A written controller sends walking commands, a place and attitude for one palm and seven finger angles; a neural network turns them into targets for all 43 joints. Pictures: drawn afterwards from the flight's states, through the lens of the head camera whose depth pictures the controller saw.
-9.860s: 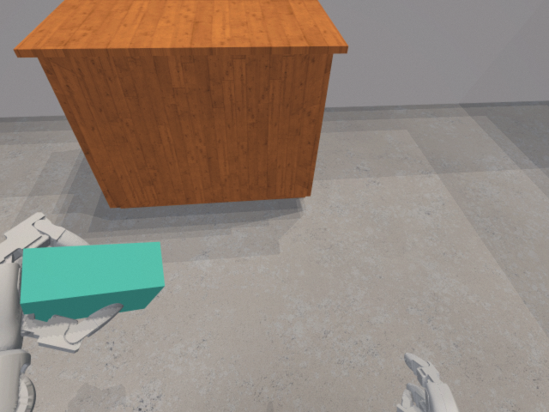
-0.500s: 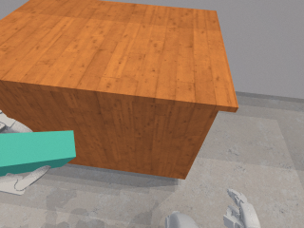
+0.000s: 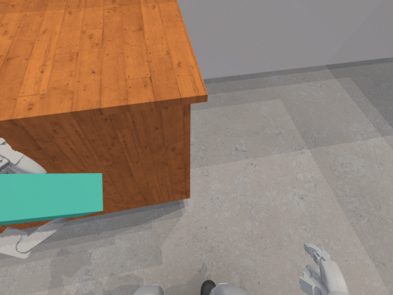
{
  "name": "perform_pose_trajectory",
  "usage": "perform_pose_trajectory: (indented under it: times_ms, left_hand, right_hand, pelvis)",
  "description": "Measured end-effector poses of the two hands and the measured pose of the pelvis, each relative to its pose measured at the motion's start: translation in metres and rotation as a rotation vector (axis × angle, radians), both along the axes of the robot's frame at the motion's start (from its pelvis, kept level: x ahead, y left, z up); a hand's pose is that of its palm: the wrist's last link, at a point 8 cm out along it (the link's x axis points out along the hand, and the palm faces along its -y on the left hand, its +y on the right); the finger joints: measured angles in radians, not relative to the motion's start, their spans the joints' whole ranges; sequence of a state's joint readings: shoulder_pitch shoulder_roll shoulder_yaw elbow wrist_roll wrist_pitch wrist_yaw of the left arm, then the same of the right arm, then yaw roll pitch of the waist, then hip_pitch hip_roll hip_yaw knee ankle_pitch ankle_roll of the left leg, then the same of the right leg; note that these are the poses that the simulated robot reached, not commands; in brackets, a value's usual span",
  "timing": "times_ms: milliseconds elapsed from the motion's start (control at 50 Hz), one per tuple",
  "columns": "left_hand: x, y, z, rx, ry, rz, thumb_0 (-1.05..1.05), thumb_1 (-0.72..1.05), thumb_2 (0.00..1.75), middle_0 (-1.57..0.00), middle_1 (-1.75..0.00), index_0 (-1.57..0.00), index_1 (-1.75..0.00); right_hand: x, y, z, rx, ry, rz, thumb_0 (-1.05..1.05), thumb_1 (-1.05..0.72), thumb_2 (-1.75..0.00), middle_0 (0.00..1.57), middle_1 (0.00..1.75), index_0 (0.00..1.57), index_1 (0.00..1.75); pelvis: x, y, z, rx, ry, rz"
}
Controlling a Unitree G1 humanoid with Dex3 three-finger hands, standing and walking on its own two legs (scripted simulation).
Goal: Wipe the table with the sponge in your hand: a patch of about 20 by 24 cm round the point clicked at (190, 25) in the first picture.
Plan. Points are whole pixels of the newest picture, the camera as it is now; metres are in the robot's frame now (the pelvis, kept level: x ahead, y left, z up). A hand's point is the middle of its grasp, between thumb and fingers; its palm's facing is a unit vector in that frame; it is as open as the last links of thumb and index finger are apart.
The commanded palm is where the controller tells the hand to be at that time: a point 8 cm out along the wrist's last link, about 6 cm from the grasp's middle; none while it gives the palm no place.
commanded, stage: turn to face it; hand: left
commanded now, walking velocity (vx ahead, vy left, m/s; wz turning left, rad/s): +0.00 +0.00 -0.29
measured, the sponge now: (60, 198) +0.23 +0.21 +0.15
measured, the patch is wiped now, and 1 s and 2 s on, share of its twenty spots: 0.00 0.00 0.00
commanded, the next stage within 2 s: take the last steps up to it in 0.22 s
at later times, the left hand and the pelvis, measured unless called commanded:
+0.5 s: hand (97, 214) +0.20 +0.14 +0.17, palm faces +0.19 -0.85 -0.49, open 9.6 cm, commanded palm +0.14 +0.21 +0.18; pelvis -0.06 -0.04 +0.00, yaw -9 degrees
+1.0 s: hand (72, 220) +0.20 +0.17 +0.17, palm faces +0.32 -0.84 -0.43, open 9.5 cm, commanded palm +0.14 +0.23 +0.18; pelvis -0.04 -0.04 -0.01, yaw -4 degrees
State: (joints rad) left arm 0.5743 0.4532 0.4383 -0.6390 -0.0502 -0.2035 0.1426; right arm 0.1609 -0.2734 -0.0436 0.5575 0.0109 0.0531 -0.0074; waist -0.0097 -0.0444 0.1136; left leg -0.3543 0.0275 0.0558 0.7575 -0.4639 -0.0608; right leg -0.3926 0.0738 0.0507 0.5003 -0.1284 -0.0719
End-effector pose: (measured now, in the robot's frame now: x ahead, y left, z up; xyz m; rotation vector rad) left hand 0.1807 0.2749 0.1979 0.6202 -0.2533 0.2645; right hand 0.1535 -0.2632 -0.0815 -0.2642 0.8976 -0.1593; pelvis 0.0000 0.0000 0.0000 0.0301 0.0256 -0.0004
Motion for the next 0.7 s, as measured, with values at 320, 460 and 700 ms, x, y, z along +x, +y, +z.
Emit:
perform_pose_trajectory:
  times_ms: [320,460,700]
  left_hand:
    - [-0.012,-0.037,-0.012,-0.107,-0.08,-0.035,0.0,-0.44,1.0,-0.8,-1.35,-0.8,-1.34]
    - [-0.004,-0.083,-0.012,-0.082,-0.034,-0.136,0.0,-0.44,1.0,-0.8,-1.35,-0.8,-1.34]
    - [-0.036,-0.061,-0.006,-0.047,-0.039,-0.119,0.0,-0.44,1.0,-0.8,-1.35,-0.8,-1.34]
  right_hand:
    - [-0.051,0.03,-0.005,0.156,-0.18,-0.028,0.01,-0.9,-0.9,0.2,0.3,0.2,0.3]
    - [-0.091,-0.005,-0.024,0.16,-0.085,-0.104,0.01,-0.9,-0.9,0.21,0.3,0.2,0.3]
    - [-0.137,-0.059,0.002,-0.052,-0.016,-0.187,0.02,-0.91,-0.9,0.2,0.3,0.19,0.3]
  pelvis:
    - [-0.035,-0.021,-0.006,-0.043,-0.041,-0.134]
    - [-0.057,-0.04,-0.005,-0.029,-0.035,-0.147]
    - [-0.061,-0.035,0.001,-0.017,-0.019,-0.124]
